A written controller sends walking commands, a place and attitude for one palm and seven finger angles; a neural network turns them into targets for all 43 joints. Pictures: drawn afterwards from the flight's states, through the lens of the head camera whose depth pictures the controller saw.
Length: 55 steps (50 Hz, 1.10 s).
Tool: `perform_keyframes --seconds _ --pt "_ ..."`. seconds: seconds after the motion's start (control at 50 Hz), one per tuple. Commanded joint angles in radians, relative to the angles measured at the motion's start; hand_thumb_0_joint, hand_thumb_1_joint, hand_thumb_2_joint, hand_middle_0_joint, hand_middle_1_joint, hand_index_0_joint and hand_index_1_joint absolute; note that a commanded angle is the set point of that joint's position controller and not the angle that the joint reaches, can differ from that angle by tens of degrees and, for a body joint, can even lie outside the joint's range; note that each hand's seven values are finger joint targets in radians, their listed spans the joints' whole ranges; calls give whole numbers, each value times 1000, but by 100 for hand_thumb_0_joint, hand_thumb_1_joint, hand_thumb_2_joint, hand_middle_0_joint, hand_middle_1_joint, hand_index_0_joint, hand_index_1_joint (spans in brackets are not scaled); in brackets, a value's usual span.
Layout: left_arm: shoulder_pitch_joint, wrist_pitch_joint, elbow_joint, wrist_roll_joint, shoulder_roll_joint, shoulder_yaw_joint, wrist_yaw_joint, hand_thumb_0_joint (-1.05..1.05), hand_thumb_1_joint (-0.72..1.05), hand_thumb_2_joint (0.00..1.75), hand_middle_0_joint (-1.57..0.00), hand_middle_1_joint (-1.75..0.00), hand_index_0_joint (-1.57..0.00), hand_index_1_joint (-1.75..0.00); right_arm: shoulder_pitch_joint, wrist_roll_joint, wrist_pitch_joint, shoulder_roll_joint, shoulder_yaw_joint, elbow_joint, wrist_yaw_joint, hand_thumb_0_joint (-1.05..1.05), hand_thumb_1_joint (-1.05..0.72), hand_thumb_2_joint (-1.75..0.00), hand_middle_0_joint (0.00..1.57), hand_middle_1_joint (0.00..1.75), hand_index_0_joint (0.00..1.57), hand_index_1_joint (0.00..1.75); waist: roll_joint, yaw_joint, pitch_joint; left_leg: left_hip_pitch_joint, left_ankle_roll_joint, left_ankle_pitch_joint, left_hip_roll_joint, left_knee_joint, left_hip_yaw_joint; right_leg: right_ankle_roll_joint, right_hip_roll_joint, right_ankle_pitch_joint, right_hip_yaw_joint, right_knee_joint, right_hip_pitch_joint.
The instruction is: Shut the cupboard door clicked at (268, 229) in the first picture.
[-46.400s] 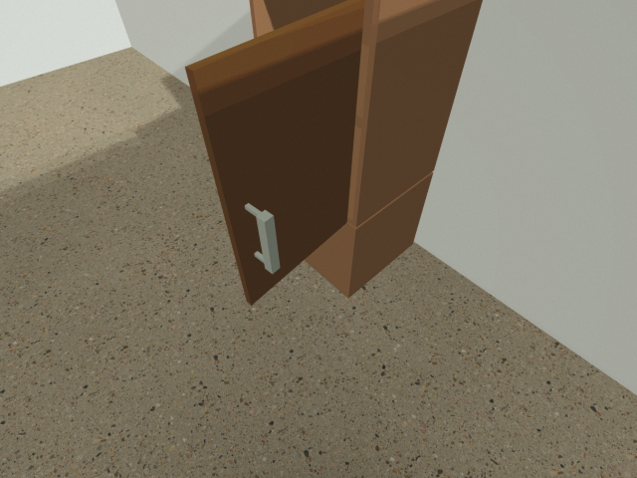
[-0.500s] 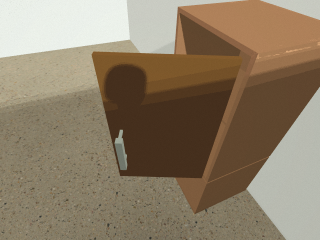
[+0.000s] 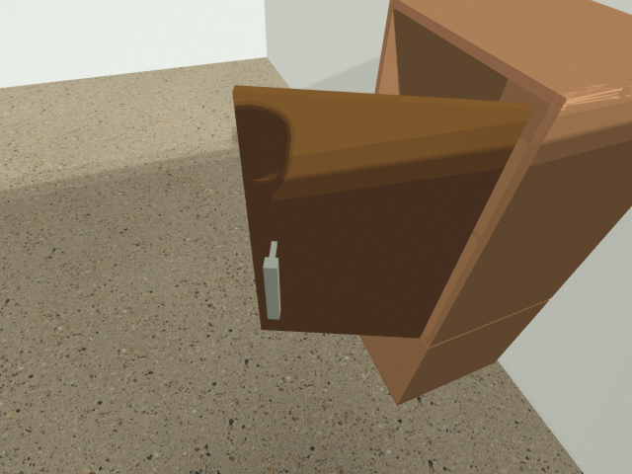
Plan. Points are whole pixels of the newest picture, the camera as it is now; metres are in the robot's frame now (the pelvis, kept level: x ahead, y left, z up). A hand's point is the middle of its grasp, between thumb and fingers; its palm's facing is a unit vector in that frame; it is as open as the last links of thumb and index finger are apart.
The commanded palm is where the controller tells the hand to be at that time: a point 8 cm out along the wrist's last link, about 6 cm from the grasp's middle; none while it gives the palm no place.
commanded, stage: come to a stop and stand still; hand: left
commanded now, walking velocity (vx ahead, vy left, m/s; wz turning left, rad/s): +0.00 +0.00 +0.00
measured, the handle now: (274, 281) +0.47 +0.11 -0.11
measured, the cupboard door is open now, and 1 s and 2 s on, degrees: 66 66 66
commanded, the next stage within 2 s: look again from close up in 0.90 s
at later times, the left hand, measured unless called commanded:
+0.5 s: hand out of the picture +0.03 +0.17 -0.18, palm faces +0.01 -0.99 -0.15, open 7.3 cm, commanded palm none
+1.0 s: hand out of the picture +0.07 +0.17 -0.18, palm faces +0.00 -0.99 -0.17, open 7.3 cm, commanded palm none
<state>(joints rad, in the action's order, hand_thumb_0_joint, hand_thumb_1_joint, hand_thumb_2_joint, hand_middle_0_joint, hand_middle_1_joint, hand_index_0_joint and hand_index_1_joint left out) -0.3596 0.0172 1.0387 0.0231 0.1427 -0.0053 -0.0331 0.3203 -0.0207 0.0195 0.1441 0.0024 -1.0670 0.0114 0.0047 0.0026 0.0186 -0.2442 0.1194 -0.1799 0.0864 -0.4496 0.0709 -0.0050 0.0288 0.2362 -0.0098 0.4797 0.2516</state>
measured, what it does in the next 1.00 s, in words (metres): shifts its weight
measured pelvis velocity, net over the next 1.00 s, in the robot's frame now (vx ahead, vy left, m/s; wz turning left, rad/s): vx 0.06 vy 0.00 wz -0.01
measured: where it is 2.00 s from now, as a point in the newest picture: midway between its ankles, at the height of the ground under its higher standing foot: outside the picture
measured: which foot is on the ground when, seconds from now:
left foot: down 0.00-1.00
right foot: down 0.00-1.00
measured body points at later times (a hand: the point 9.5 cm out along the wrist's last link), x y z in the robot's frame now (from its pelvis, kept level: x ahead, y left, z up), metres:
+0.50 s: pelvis +0.04 +0.01 +0.00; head +0.05 +0.03 +0.45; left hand +0.03 +0.23 -0.17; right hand +0.05 -0.22 -0.15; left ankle +0.05 +0.04 -0.74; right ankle +0.04 -0.15 -0.74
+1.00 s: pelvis +0.06 +0.00 +0.00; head +0.07 +0.02 +0.45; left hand +0.07 +0.22 -0.16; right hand +0.06 -0.22 -0.15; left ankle +0.05 +0.04 -0.74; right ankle +0.04 -0.15 -0.74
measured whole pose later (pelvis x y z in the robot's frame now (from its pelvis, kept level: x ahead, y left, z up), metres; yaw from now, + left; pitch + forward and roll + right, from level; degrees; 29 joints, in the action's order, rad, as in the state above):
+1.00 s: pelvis +0.06 +0.00 +0.00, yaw +0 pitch -2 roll +0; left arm -0.26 0.00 1.09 0.01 0.16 0.01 -0.04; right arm 0.27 -0.01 -0.02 0.13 0.02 -1.13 0.03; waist 0.03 0.00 0.05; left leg -0.12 0.13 -0.23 0.11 -0.37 0.07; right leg 0.04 0.04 0.26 0.03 0.43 0.15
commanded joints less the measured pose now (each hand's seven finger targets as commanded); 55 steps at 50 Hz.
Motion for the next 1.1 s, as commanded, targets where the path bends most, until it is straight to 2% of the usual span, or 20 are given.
perform_keyframes --seconds 0.0,0.18,0.26,0.4,0.54,0.58,0.7,0.76,0.86,1.08 --pt "-51 -29 -25 -2 70 -6 -10 0 90 90 -20 -30 -20 -30 2 8 -32 119 -25 42 9 0 -90 -90 20 30 20 30 -23 2 83 -91 -48 -339 -200 237 -263 -39 35 88 77 -72 3" --pt "-72 -38 16 0 68 7 -13 0 90 90 -20 -30 -20 -30 -8 13 -40 122 -22 22 10 0 -90 -90 20 30 20 30 5 -1 91 -48 -55 -268 -198 245 -260 -34 44 31 95 -87 11" --pt "-70 -37 28 -2 68 11 -14 0 90 90 -20 -30 -20 -30 -9 13 -48 129 -21 14 13 0 -90 -90 20 30 20 30 -23 -4 70 -1 -68 -212 -203 254 -259 -28 47 -4 91 -73 12" --pt "-48 -37 35 -6 77 11 -16 0 90 90 -20 -30 -20 -30 -6 15 -59 120 -14 -2 21 0 -90 -90 20 30 20 30 -14 -1 41 67 -77 37 -199 206 -219 -21 59 -84 87 -76 -24" --pt "-17 -29 35 -12 86 9 -20 0 90 90 -20 -30 -20 -30 13 14 -62 122 -10 -23 30 0 -90 -90 20 30 20 30 -23 0 25 123 -93 252 -200 168 -195 -13 58 -88 78 -62 -42" --pt "-10 -28 34 -13 90 7 -20 0 90 90 -20 -30 -20 -30 14 14 -62 116 -10 -27 31 0 -90 -90 20 30 20 30 -24 4 20 128 -88 295 -197 155 -192 -14 58 -102 78 -63 -55" --pt "15 -24 28 -14 89 5 -22 0 90 90 -20 -30 -20 -30 18 13 -62 113 -10 -34 33 0 -90 -90 20 30 20 30 -3 2 30 121 -85 316 -193 145 -184 -15 59 -120 82 -57 -73" --pt "22 -21 26 -15 90 5 -21 0 90 90 -20 -30 -20 -30 20 13 -60 114 -9 -38 33 0 -90 -90 20 30 20 30 -16 3 49 113 -89 269 -196 162 -190 -14 58 -83 79 -61 -65" --pt "23 -23 26 -13 90 5 -18 0 90 90 -20 -30 -20 -30 12 13 -60 109 -8 -40 29 0 -90 -90 20 30 20 30 5 3 54 93 -75 176 -187 169 -189 -18 64 -97 88 -76 -77" --pt "7 -27 36 -13 87 8 -17 0 90 90 -20 -30 -20 -30 9 14 -61 104 -7 -45 30 0 -90 -90 20 30 20 30 -13 0 47 119 -70 193 -185 163 -176 -19 64 -113 90 -87 -74"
